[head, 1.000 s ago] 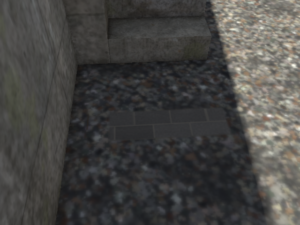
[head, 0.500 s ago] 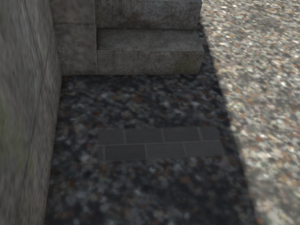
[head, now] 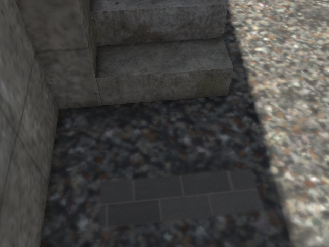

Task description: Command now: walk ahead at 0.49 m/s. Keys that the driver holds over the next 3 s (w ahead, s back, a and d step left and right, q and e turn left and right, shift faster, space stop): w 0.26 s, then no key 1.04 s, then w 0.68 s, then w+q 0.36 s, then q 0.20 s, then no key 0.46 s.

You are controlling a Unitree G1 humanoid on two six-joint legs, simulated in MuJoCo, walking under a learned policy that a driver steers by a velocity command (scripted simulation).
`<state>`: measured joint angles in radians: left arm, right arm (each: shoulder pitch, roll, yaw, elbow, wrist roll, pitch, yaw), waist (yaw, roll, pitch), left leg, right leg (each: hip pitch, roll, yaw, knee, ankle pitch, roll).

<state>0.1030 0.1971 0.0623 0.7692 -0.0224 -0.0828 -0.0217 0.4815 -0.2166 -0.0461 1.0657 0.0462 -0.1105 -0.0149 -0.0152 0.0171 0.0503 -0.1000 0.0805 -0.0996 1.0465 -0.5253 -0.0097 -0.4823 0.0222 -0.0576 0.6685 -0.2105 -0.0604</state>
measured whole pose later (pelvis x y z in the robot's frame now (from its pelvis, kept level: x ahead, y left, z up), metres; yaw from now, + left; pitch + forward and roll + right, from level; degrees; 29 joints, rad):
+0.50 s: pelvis +0.30 -0.01 +0.01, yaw -1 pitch +1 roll -1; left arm 0.38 0.24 0.04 0.99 0.00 -0.06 0.02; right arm 0.03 -0.23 -0.02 0.85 -0.03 -0.12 0.04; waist 0.04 -0.01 0.08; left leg -0.50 -0.04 0.04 0.48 -0.01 0.08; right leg -0.08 0.07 0.05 0.81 -0.56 -0.02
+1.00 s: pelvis +0.40 -0.05 +0.02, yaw +0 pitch -1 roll +1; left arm 0.19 0.22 0.02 1.01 0.01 -0.01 0.04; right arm 0.15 -0.24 0.00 0.97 -0.02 -0.05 -0.01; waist -0.03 0.03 0.03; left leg -0.29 0.01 0.00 0.48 -0.17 -0.01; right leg -0.23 -0.02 0.00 0.52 -0.28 0.01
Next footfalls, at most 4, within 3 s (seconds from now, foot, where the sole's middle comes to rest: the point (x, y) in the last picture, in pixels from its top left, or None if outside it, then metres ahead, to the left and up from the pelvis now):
0.44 left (152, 238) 0.49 0.07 -0.75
0.84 right None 0.43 -0.18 -0.75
1.98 right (211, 154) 0.87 -0.20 -0.75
2.46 left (168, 131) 1.00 0.00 -0.75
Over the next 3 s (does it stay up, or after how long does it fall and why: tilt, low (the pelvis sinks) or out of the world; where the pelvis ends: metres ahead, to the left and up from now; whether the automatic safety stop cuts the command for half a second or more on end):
stays up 0.95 -0.14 0.03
